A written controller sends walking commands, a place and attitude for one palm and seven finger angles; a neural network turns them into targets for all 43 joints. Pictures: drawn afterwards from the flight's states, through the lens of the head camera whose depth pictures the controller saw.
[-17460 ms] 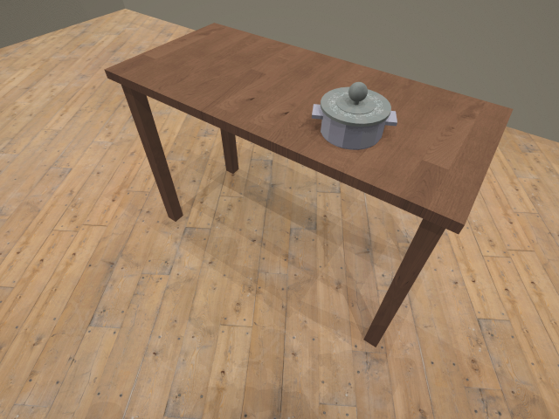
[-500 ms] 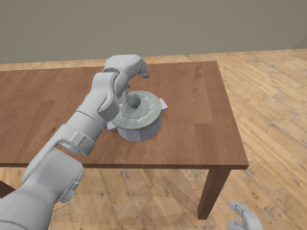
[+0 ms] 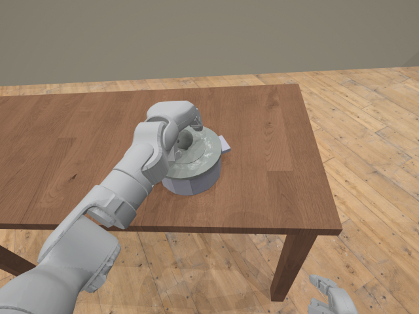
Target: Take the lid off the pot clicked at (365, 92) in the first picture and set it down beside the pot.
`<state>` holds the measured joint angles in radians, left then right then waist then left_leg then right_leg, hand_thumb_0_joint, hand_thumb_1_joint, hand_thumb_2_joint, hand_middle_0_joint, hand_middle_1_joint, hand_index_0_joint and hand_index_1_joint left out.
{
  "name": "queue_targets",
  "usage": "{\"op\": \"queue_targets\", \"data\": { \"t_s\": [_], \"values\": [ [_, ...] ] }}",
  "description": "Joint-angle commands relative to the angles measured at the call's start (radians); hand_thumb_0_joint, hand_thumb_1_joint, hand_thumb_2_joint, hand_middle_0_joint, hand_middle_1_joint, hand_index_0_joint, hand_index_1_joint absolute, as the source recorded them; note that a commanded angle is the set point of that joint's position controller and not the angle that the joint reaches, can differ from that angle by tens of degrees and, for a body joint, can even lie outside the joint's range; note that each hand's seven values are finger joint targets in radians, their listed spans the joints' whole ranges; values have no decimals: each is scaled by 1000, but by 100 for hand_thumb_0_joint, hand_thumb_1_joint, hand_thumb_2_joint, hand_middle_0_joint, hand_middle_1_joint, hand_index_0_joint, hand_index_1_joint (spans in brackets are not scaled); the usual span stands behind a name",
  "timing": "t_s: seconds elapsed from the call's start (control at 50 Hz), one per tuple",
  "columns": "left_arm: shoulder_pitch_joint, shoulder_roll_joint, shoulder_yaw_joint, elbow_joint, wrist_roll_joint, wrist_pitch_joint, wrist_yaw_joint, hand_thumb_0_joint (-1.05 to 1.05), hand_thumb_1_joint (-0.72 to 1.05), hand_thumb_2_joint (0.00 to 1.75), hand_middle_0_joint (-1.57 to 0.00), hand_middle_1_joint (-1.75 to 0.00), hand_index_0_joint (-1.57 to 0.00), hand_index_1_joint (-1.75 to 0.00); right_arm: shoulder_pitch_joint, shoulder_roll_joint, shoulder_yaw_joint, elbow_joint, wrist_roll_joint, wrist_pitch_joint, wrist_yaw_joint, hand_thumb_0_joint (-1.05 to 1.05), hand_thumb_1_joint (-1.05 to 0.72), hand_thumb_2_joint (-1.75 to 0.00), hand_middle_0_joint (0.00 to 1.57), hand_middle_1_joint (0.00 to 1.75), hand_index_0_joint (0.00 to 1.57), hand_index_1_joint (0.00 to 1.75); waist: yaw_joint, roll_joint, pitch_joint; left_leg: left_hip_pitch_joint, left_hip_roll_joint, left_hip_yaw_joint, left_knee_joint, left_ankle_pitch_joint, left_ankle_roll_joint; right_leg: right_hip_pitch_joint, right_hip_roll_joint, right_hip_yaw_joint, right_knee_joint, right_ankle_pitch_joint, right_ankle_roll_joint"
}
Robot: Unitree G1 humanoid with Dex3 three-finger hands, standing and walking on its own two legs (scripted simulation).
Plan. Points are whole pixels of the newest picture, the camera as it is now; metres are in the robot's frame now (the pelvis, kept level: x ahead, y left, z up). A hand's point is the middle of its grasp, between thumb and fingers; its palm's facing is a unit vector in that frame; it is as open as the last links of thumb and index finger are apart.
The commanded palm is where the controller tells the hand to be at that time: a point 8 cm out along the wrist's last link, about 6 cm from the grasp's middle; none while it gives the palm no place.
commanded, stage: lower the open fingers around the knob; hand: left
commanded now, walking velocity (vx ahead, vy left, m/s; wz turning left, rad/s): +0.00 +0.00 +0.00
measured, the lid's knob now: (183, 139) +0.46 +0.07 +0.09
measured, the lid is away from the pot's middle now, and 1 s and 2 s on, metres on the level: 0.00 0.00 0.00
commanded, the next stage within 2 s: close the fingers and squeeze the knob in 0.54 s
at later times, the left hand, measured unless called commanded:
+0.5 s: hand (174, 145) +0.42 +0.08 +0.11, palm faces -0.29 -0.07 -0.95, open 10.5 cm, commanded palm +0.41 +0.09 +0.17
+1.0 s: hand (180, 143) +0.43 +0.07 +0.11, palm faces -0.28 -0.04 -0.96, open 9.6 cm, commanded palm +0.41 +0.09 +0.17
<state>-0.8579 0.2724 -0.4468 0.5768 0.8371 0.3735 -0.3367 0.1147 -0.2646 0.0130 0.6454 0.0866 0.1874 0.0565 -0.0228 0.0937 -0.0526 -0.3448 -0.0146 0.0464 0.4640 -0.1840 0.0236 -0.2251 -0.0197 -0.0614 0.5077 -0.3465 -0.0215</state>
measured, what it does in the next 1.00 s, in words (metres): stands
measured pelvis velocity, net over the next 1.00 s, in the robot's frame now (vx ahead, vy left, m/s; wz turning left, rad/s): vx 0.00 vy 0.00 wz -0.02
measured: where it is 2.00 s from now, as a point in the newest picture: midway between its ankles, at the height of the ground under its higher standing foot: outside the picture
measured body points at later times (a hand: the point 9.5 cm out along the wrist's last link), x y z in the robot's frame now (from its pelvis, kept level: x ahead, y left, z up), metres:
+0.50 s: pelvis -0.01 +0.00 +0.00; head +0.01 -0.04 +0.45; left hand +0.43 +0.08 +0.16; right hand +0.15 -0.24 -0.13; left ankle +0.03 +0.11 -0.74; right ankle -0.05 -0.10 -0.74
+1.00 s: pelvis +0.00 +0.00 +0.00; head +0.02 -0.04 +0.45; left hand +0.44 +0.07 +0.16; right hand +0.14 -0.24 -0.13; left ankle +0.03 +0.11 -0.74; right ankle -0.05 -0.10 -0.74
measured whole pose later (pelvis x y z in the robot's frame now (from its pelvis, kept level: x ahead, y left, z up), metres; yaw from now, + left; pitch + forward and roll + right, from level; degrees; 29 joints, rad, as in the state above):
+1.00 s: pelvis +0.00 +0.00 +0.00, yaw -1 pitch +4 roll +1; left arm -0.83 0.26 -0.41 0.63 0.85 0.34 -0.24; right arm 0.14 -0.26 0.00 0.67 0.08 0.18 0.04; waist -0.04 0.09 -0.05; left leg -0.36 0.00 0.06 0.47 -0.19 0.02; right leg -0.24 -0.01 -0.05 0.50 -0.34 -0.02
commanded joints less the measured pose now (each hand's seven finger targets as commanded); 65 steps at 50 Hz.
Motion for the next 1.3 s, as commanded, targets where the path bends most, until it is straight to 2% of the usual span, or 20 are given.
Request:
{"op": "queue_targets", "data": {
  "t_s": [0.0,0.02,0.12,0.2,0.28,0.38,0.48,0.56,0.62,0.64,0.68,0.72,0.78,0.84,0.92,0.96,1.06,1.1,1.22,1.28],
  "values": [
    [-672,293,213,-324,34,-56,69,0,-36,153,-83,-8,-83,-8,-120,-89,-29,-145,-7,-58,-15,0,-90,-90,20,30,20,30,-12,-129,-460,345,-40,-52,31,311,69,44,30,41,-41,563,-13],
    [-679,331,252,-341,27,-73,84,0,-36,153,-83,-8,-83,-8,-110,-91,-28,-141,-13,-64,-21,0,-90,-90,20,30,20,30,-6,-126,-468,339,-37,-57,28,326,68,63,28,41,-41,577,-14],
    [-284,63,112,-17,12,-23,98,0,-36,153,-83,-8,-83,-8,-112,-88,-27,-125,2,-46,3,0,-90,-90,20,30,20,30,8,-211,-267,222,-21,-33,9,278,43,-25,29,6,-44,502,-14],
    [-383,75,68,-196,32,-20,76,0,-36,153,-83,-8,-83,-8,-165,-87,-29,-170,3,-25,11,0,-90,-90,20,30,20,30,-7,-161,-361,258,-34,-21,33,279,51,11,19,26,-40,548,-9],
    [-601,234,163,-275,51,-51,106,0,-36,153,-83,-8,-83,-8,-124,-85,-34,-140,-4,-37,-17,0,-90,-90,20,30,20,30,-25,-112,-417,315,-33,-42,34,266,63,6,33,37,-43,514,-13],
    [-368,115,123,-3,15,-25,116,0,-36,153,-83,-8,-83,-8,-104,-86,-21,-113,4,-31,-21,0,-90,-90,20,30,20,30,-11,-176,-255,210,-22,-30,-1,168,46,-49,32,16,-61,407,-8],
    [-521,156,117,-167,44,-50,106,0,-36,153,-83,-8,-83,-8,-114,-87,-34,-141,-4,-37,-24,0,-90,-90,20,30,20,30,-23,-120,-401,282,-32,-35,27,234,60,2,27,37,-51,487,-11],
    [-489,208,177,-48,40,-57,116,0,-36,153,-83,-8,-83,-8,-81,-96,-25,-111,-1,-34,-35,0,-90,-90,20,30,20,30,-19,-157,-328,232,-26,-32,6,185,56,-12,30,32,-61,445,-8],
    [-518,144,135,-96,26,-68,118,0,-36,153,-83,-8,-83,-8,-84,-86,-33,-125,-5,-42,-33,0,-90,-90,20,30,20,30,-24,-144,-355,252,-25,-41,8,207,59,-15,29,27,-60,449,-14],
    [-522,134,120,-91,33,-69,120,0,-23,123,-79,-8,-79,-8,-82,-90,-36,-120,-5,-43,-31,0,-90,-90,20,30,20,30,-29,-128,-350,273,-22,-37,13,216,60,-35,32,27,-60,451,-14],
    [-536,128,114,-129,35,-73,124,0,-21,122,-81,-8,-81,-8,-73,-89,-41,-119,-6,-45,-25,0,-90,-90,20,30,20,30,-30,-118,-384,305,-22,-45,19,251,60,-32,36,25,-52,471,-16],
    [-496,142,144,-152,24,-81,125,0,-19,122,-74,-27,-74,-27,-69,-88,-46,-131,-11,-50,-20,0,-90,-90,20,30,20,30,-19,-126,-416,308,-23,-51,28,294,64,-4,35,25,-49,509,-19],
    [-439,195,187,-73,35,-70,140,0,-16,121,-69,-42,-69,-42,-69,-96,-38,-113,-5,-44,-19,0,-90,-90,20,30,20,30,-8,-170,-365,255,-22,-36,16,254,59,10,35,25,-48,505,-12],
    [-432,163,163,-34,44,-50,150,0,-12,120,-67,-52,-67,-52,-76,-97,-34,-108,-4,-39,-18,0,-90,-90,20,30,20,30,-7,-187,-317,221,-19,-29,5,234,55,-4,33,22,-53,493,-10],
    [-526,116,114,-210,36,-55,143,0,-7,119,-66,-62,-66,-62,-100,-82,-47,-139,-8,-52,-11,0,-90,-90,20,30,20,30,-18,-140,-428,304,-25,-42,35,311,67,14,33,28,-45,554,-15],
    [-481,180,161,-144,40,-46,141,0,-5,117,-66,-67,-66,-67,-90,-92,-44,-120,-7,-46,-13,0,-90,-90,20,30,20,30,-15,-148,-408,290,-25,-38,33,299,64,20,35,33,-43,557,-12],
    [-453,181,163,-30,37,-24,133,0,2,114,-66,-75,-66,-75,-98,-94,-26,-111,-1,-36,-26,0,-90,-90,20,30,20,30,-13,-189,-299,207,-28,-21,5,195,57,-1,28,32,-62,489,-3],
    [-509,124,106,-86,39,-28,124,0,4,113,-66,-78,-66,-78,-102,-86,-31,-119,-1,-38,-27,0,-90,-90,20,30,20,30,-26,-162,-326,243,-29,-28,12,207,60,-19,30,29,-63,481,-6],
    [-490,136,128,-123,33,-57,108,0,12,107,-68,-86,-68,-86,-87,-85,-38,-127,-7,-40,-25,0,-90,-90,20,30,20,30,-25,-142,-398,290,-26,-44,32,285,63,-1,34,28,-50,527,-15],
    [-463,144,135,-60,36,-50,116,0,17,104,-70,-89,-70,-89,-89,-89,-29,-115,-2,-31,-22,0,-90,-90,20,30,20,30,-20,-148,-343,255,-25,-37,22,249,55,-15,34,23,-51,501,-13]
  ]
}}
